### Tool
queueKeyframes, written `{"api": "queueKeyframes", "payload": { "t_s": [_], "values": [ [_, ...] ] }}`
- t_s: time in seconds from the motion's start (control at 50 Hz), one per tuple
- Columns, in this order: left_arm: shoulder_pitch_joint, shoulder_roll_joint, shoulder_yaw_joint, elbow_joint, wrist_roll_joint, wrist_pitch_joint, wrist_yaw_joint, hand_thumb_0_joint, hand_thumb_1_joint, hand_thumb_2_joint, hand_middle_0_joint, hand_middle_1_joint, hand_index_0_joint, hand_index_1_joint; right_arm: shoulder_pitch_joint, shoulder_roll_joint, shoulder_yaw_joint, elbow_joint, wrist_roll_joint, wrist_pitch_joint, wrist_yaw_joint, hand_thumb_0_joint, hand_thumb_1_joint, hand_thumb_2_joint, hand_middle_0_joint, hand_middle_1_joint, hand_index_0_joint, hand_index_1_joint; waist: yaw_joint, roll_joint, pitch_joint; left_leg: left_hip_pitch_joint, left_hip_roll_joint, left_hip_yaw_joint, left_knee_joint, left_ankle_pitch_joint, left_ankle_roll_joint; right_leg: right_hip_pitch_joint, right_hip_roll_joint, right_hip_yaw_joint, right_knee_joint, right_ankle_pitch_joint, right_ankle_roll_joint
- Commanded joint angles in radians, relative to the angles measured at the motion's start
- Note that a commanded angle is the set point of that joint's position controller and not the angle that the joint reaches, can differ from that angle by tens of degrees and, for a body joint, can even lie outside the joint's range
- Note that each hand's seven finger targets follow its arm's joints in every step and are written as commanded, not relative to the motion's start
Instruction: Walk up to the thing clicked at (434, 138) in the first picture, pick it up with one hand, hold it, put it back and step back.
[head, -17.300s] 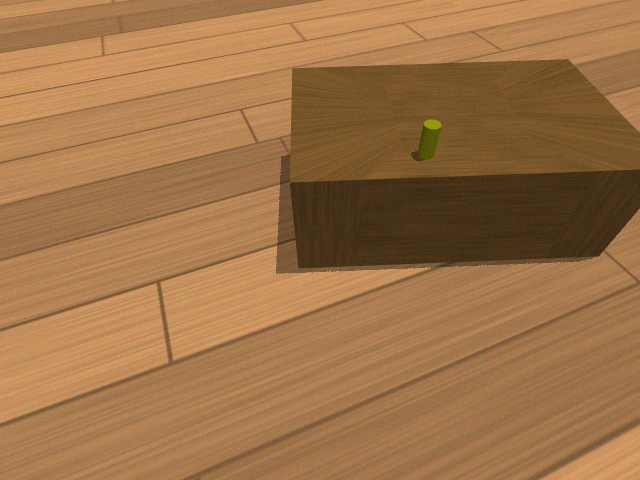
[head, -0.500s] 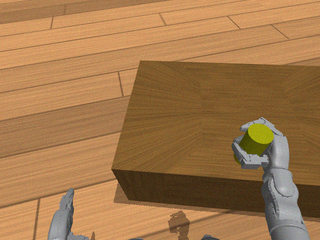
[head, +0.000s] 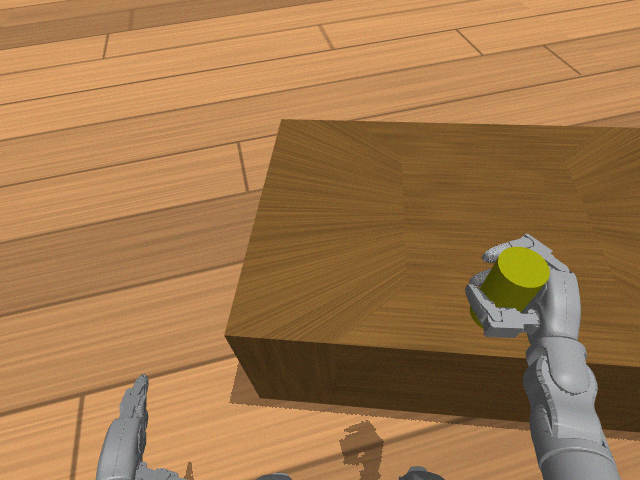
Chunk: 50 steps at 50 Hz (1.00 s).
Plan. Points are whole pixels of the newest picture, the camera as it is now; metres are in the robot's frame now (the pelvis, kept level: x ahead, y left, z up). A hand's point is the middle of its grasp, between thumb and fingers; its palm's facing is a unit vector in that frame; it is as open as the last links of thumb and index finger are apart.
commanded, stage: hold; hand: right
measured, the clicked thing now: (505, 292) +0.33 -0.18 +0.05
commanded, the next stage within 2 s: crouch in 0.50 s
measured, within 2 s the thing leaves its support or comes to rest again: neither
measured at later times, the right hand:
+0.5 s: hand (488, 288) +0.34 -0.16 +0.05, palm faces +0.11 +0.99 +0.01, open 7.6 cm
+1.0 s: hand (482, 289) +0.37 -0.18 -0.01, palm faces +0.14 +0.99 +0.02, open 7.5 cm
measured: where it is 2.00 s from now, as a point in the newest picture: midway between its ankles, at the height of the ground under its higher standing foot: outside the picture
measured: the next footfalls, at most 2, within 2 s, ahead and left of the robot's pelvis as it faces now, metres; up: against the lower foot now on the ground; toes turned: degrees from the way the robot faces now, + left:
none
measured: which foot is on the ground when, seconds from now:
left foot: down 0.00-1.00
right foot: down 0.00-1.00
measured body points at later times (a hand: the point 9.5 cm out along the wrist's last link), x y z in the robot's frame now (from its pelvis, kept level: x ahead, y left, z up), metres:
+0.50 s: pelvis +0.00 +0.01 +0.00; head +0.03 +0.00 +0.45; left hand +0.15 +0.27 -0.04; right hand +0.32 -0.22 +0.05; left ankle -0.01 +0.15 -0.70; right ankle +0.04 -0.14 -0.70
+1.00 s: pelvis -0.02 +0.01 -0.03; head +0.07 -0.02 +0.41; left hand +0.14 +0.27 -0.06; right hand +0.36 -0.23 -0.01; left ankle -0.01 +0.15 -0.70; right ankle +0.04 -0.14 -0.70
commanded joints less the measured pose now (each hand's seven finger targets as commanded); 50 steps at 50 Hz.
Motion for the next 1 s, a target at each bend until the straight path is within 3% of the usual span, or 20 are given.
{"api": "queueKeyframes", "payload": {
  "t_s": [0.0, 0.06, 0.1, 0.12, 0.14, 0.16, 0.2, 0.28, 0.36, 0.46, 0.48, 0.52, 0.56, 0.58, 0.62, 0.72, 0.78, 0.8, 0.94, 0.98],
  "values": [
    [-0.075, 0.156, 0.065, -0.198, 0.006, -0.057, 0.014, 0.000, -0.539, 0.046, -0.047, -0.054, -0.052, -0.050, -0.314, -0.151, -0.030, -0.236, -0.001, -0.085, 0.005, 0.000, -0.459, -1.357, 1.384, 1.476, 1.412, 1.476, 0.004, -0.020, -0.268, 0.016, -0.034, 0.044, -0.127, 0.242, 0.033, 0.222, 0.036, -0.017, -0.115, 0.158, -0.028],
    [-0.029, 0.148, 0.057, -0.200, 0.007, -0.055, 0.009, 0.000, -0.538, 0.045, -0.046, -0.055, -0.052, -0.050, -0.281, -0.116, 0.002, -0.267, 0.002, -0.069, 0.013, 0.000, -0.453, -1.360, 1.387, 1.480, 1.414, 1.480, 0.002, -0.039, -0.300, 0.046, -0.035, 0.056, -0.121, 0.275, 0.034, 0.251, 0.035, -0.011, -0.125, 0.196, -0.022],
    [0.015, 0.095, 0.027, -0.116, 0.004, -0.045, 0.001, 0.000, -0.535, 0.043, -0.046, -0.056, -0.052, -0.050, -0.238, -0.095, 0.006, -0.213, 0.003, -0.052, 0.011, 0.000, -0.472, -1.357, 1.394, 1.480, 1.420, 1.480, -0.005, -0.057, -0.223, 0.020, -0.034, 0.057, -0.124, 0.269, 0.032, 0.215, 0.039, -0.019, -0.128, 0.191, -0.022],
    [-0.023, 0.154, 0.074, -0.164, 0.003, -0.047, 0.007, 0.000, -0.530, 0.041, -0.045, -0.057, -0.052, -0.049, -0.287, -0.130, -0.026, -0.247, 0.010, -0.054, 0.009, 0.000, -0.472, -1.354, 1.396, 1.479, 1.421, 1.479, 0.014, -0.022, -0.219, 0.007, -0.037, 0.057, -0.131, 0.243, 0.030, 0.212, 0.035, -0.017, -0.133, 0.158, -0.026],
    [-0.032, 0.170, 0.089, -0.165, 0.004, -0.049, 0.008, 0.000, -0.535, 0.044, -0.047, -0.055, -0.052, -0.049, -0.268, -0.125, -0.026, -0.220, 0.009, -0.046, 0.006, 0.000, -0.462, -1.356, 1.390, 1.479, 1.417, 1.478, 0.013, -0.006, -0.239, 0.023, -0.038, 0.059, -0.129, 0.252, 0.030, 0.221, 0.034, -0.013, -0.136, 0.166, -0.027],
    [-0.024, 0.123, 0.046, -0.135, 0.005, -0.047, 0.001, 0.000, -0.537, 0.044, -0.047, -0.055, -0.052, -0.050, -0.264, -0.130, -0.036, -0.203, 0.006, -0.044, 0.005, 0.000, -0.476, -1.361, 1.398, 1.484, 1.424, 1.484, 0.000, -0.023, -0.206, 0.014, -0.035, 0.058, -0.135, 0.244, 0.029, 0.207, 0.036, -0.017, -0.136, 0.157, -0.027],
    [-0.059, 0.184, 0.101, -0.195, 0.003, -0.050, 0.010, 0.000, -0.535, 0.043, -0.046, -0.054, -0.051, -0.048, -0.282, -0.148, -0.053, -0.220, 0.008, -0.044, 0.000, 0.000, -0.473, -1.365, 1.402, 1.489, 1.429, 1.489, 0.011, 0.033, -0.227, 0.018, -0.038, 0.057, -0.139, 0.240, 0.028, 0.214, 0.032, -0.011, -0.134, 0.151, -0.032],
    [-0.089, 0.135, 0.054, -0.199, 0.003, -0.061, 0.008, 0.000, -0.533, 0.041, -0.044, -0.050, -0.049, -0.045, -0.351, -0.121, -0.024, -0.222, 0.011, -0.060, 0.005, 0.000, -0.456, -1.325, 1.382, 1.455, 1.405, 1.455, 0.011, 0.026, -0.202, -0.005, -0.036, 0.052, -0.142, 0.185, 0.029, 0.190, 0.034, -0.013, -0.133, 0.098, -0.034],
    [-0.036, 0.099, 0.015, -0.187, 0.004, -0.065, 0.008, 0.000, -0.532, 0.040, -0.046, -0.052, -0.052, -0.046, -0.333, -0.137, -0.024, -0.247, 0.007, -0.070, 0.021, 0.000, -0.442, -1.325, 1.364, 1.448, 1.391, 1.448, -0.006, -0.012, -0.311, 0.046, -0.030, 0.044, -0.125, 0.282, 0.028, 0.248, 0.041, -0.018, -0.105, 0.196, -0.030],
    [-0.069, 0.173, 0.079, -0.198, 0.006, -0.059, 0.010, 0.000, -0.531, 0.041, -0.045, -0.056, -0.052, -0.048, -0.309, -0.148, -0.045, -0.270, 0.012, -0.062, 0.008, 0.000, -0.482, -1.345, 1.390, 1.469, 1.413, 1.469, -0.006, -0.049, -0.288, 0.031, -0.035, 0.049, -0.128, 0.270, 0.034, 0.243, 0.038, -0.020, -0.125, 0.190, -0.023],
    [-0.070, 0.149, 0.056, -0.188, 0.008, -0.059, 0.007, 0.000, -0.537, 0.046, -0.046, -0.055, -0.050, -0.050, -0.283, -0.114, -0.013, -0.254, 0.009, -0.058, 0.004, 0.000, -0.502, -1.359, 1.405, 1.482, 1.427, 1.482, -0.011, -0.044, -0.264, 0.038, -0.035, 0.053, -0.131, 0.254, 0.034, 0.232, 0.038, -0.017, -0.135, 0.176, -0.021],
    [-0.074, 0.172, 0.084, -0.168, 0.006, -0.059, 0.013, 0.000, -0.536, 0.045, -0.045, -0.054, -0.050, -0.048, -0.297, -0.154, -0.054, -0.237, 0.012, -0.058, -0.009, 0.000, -0.506, -1.352, 1.402, 1.476, 1.425, 1.476, -0.006, -0.025, -0.227, 0.032, -0.035, 0.052, -0.137, 0.250, 0.032, 0.213, 0.037, -0.018, -0.132, 0.164, -0.026],
    [-0.057, 0.131, 0.045, -0.178, 0.005, -0.056, 0.008, 0.000, -0.539, 0.048, -0.044, -0.053, -0.048, -0.049, -0.292, -0.140, -0.045, -0.233, 0.009, -0.058, -0.009, 0.000, -0.479, -1.338, 1.390, 1.465, 1.413, 1.465, -0.001, 0.013, -0.234, 0.041, -0.034, 0.046, -0.146, 0.265, 0.026, 0.214, 0.039, -0.021, -0.126, 0.174, -0.034],
    [-0.081, 0.162, 0.074, -0.210, 0.004, -0.056, 0.013, 0.000, -0.542, 0.062, -0.044, -0.065, -0.055, -0.056, -0.272, -0.161, -0.061, -0.217, 0.007, -0.057, -0.009, 0.000, -0.399, -1.370, 1.359, 1.480, 1.394, 1.480, 0.003, 0.040, -0.224, 0.051, -0.032, 0.045, -0.152, 0.256, 0.024, 0.207, 0.040, -0.020, -0.125, 0.167, -0.037],
    [-0.057, 0.106, 0.011, -0.199, 0.006, -0.054, 0.006, 0.000, -0.530, 0.048, -0.039, -0.057, -0.047, -0.049, -0.264, -0.120, -0.030, -0.199, 0.007, -0.057, -0.001, 0.000, -0.460, -1.339, 1.396, 1.472, 1.420, 1.472, 0.001, 0.063, -0.217, 0.051, -0.033, 0.043, -0.149, 0.277, 0.021, 0.204, 0.040, -0.021, -0.121, 0.181, -0.039],
    [-0.054, 0.177, 0.097, -0.209, 0.010, -0.067, 0.012, 0.000, -0.531, 0.043, -0.041, -0.054, -0.048, -0.047, -0.353, -0.140, -0.053, -0.083, 0.007, -0.072, 0.030, 0.000, -0.441, -1.333, 1.382, 1.463, 1.408, 1.463, 0.057, 0.070, -0.196, -0.042, -0.028, 0.028, -0.143, 0.193, 0.020, 0.171, 0.037, -0.016, -0.103, 0.098, -0.043],
    [-0.022, 0.133, 0.060, -0.179, 0.016, -0.079, 0.009, 0.000, -0.526, 0.038, -0.043, -0.055, -0.052, -0.046, -0.439, -0.149, -0.059, -0.039, 0.000, -0.103, 0.038, 0.000, -0.445, -1.301, 1.358, 1.428, 1.381, 1.428, 0.062, 0.033, -0.178, -0.104, -0.028, 0.028, -0.111, 0.161, 0.025, 0.126, 0.037, -0.015, -0.079, 0.056, -0.043],
    [-0.004, 0.073, 0.009, -0.116, 0.017, -0.080, -0.001, 0.000, -0.524, 0.038, -0.043, -0.054, -0.052, -0.044, -0.451, -0.181, -0.087, -0.016, 0.000, -0.121, 0.040, 0.000, -0.420, -1.286, 1.342, 1.413, 1.365, 1.413, 0.036, -0.012, -0.178, -0.123, -0.028, 0.031, -0.082, 0.152, 0.030, 0.101, 0.038, -0.011, -0.070, 0.053, -0.038],
    [-0.039, 0.161, 0.075, -0.264, 0.051, -0.114, -0.002, 0.000, -0.535, 0.050, -0.047, -0.062, -0.056, -0.054, -0.606, -0.274, -0.169, 0.118, -0.024, -0.221, 0.044, 0.000, -0.414, -1.295, 1.329, 1.410, 1.355, 1.410, 0.085, -0.045, -0.439, -0.194, -0.045, 0.030, 0.056, 0.237, 0.034, 0.069, 0.032, 0.014, 0.078, 0.143, -0.035],
    [-0.026, 0.165, 0.069, -0.281, 0.060, -0.113, -0.004, 0.000, -0.540, 0.054, -0.048, -0.064, -0.055, -0.057, -0.648, -0.266, -0.158, 0.161, -0.030, -0.232, 0.052, 0.000, -0.432, -1.328, 1.355, 1.443, 1.382, 1.443, 0.101, -0.079, -0.449, -0.230, -0.050, 0.040, 0.077, 0.232, 0.038, 0.059, 0.026, 0.023, 0.091, 0.149, -0.031]
  ]
}}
